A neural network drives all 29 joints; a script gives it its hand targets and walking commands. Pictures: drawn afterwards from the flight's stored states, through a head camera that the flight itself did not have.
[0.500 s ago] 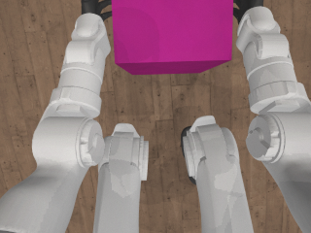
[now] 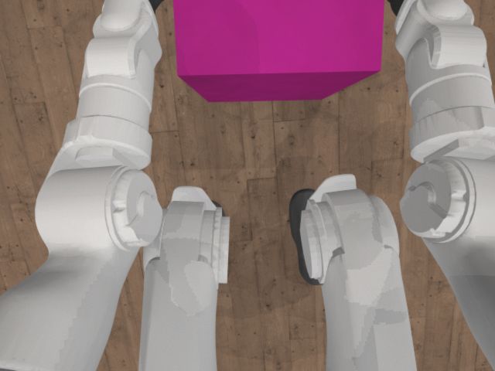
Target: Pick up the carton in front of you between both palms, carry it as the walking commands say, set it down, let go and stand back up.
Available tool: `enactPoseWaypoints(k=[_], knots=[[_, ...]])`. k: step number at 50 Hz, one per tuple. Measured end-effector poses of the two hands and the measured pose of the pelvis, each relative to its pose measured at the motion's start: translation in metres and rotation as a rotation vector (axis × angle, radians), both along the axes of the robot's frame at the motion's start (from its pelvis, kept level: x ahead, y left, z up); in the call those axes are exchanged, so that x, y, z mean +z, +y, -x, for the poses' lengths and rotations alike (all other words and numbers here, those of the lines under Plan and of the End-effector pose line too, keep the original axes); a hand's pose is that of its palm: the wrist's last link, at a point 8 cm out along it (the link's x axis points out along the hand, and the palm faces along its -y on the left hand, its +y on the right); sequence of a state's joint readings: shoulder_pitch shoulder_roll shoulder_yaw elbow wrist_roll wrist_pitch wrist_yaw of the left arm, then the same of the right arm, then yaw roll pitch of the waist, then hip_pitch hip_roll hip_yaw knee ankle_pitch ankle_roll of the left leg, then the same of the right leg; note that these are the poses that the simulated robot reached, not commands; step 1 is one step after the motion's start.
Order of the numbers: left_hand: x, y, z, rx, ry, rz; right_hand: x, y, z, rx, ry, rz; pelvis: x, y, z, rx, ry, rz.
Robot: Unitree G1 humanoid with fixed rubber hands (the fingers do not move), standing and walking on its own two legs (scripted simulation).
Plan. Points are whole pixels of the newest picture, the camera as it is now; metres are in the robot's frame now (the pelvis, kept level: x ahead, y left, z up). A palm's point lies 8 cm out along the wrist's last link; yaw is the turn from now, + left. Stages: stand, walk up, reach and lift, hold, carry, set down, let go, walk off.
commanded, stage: set down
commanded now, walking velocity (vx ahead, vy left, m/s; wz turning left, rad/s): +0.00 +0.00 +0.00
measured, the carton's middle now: (269, 16) +0.54 -0.04 -0.24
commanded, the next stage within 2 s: let go in 1.50 s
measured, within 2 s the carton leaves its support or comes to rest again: rests again in 0.22 s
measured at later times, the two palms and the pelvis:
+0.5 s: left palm out of the picture +0.57 +0.16 -0.17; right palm out of the picture +0.55 -0.23 -0.17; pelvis +0.01 +0.00 -0.01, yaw +0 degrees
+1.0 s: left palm out of the picture +0.57 +0.15 +0.00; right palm out of the picture +0.55 -0.23 +0.00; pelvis +0.01 +0.00 +0.10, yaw +0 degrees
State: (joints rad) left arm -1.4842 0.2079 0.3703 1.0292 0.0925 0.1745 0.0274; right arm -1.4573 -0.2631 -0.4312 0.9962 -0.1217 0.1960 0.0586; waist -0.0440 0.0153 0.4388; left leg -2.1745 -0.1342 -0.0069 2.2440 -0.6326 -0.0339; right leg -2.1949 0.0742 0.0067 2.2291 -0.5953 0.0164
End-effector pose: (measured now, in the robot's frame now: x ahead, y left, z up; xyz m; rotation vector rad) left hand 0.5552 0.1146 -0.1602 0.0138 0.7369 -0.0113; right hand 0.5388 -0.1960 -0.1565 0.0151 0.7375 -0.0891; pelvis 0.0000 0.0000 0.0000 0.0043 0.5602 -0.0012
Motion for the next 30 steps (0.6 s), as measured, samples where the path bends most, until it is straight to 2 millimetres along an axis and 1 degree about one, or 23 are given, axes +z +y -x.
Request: enactPoseWaypoints(k=[8,10,12,15,18,20,23,27,30], knots=[[-0.003,0.002,-0.006,-0.001,-0.029,0.006,-0.003,-0.002,-0.005,-0.004,-0.028,0.000,-0.002,0.000,-0.001,-0.002,-0.013,0.001],[-0.007,0.002,-0.005,-0.007,-0.025,-0.002,-0.007,-0.002,-0.005,-0.003,-0.022,0.007,-0.002,0.001,-0.002,-0.002,-0.015,0.001],[-0.016,0.004,-0.001,-0.019,-0.001,-0.028,-0.017,-0.003,0.000,0.007,0.010,0.028,-0.002,0.000,-0.003,-0.003,-0.015,-0.001],[-0.031,0.016,0.006,0.011,0.023,-0.071,-0.031,-0.011,0.008,-0.031,0.041,0.064,0.000,0.000,-0.004,-0.004,-0.011,0.002],[-0.035,0.033,0.006,0.049,0.020,-0.095,-0.037,-0.024,0.010,-0.074,0.037,0.083,-0.002,0.000,-0.006,-0.002,-0.002,0.003],[-0.031,0.041,0.002,0.059,0.002,-0.102,-0.034,-0.031,0.006,-0.087,0.018,0.090,-0.005,0.000,-0.006,-0.001,0.002,0.001],[-0.020,0.045,-0.007,0.065,-0.026,-0.098,-0.024,-0.036,-0.002,-0.092,-0.015,0.089,-0.009,0.000,-0.006,0.002,0.006,-0.003],[0.001,0.041,-0.015,0.065,-0.062,-0.084,-0.003,-0.035,-0.011,-0.089,-0.058,0.080,-0.009,-0.001,-0.005,0.001,0.022,-0.004],[0.021,0.035,-0.017,0.063,-0.088,-0.079,0.018,-0.032,-0.013,-0.088,-0.086,0.073,-0.002,-0.001,-0.003,-0.002,0.037,-0.005]])
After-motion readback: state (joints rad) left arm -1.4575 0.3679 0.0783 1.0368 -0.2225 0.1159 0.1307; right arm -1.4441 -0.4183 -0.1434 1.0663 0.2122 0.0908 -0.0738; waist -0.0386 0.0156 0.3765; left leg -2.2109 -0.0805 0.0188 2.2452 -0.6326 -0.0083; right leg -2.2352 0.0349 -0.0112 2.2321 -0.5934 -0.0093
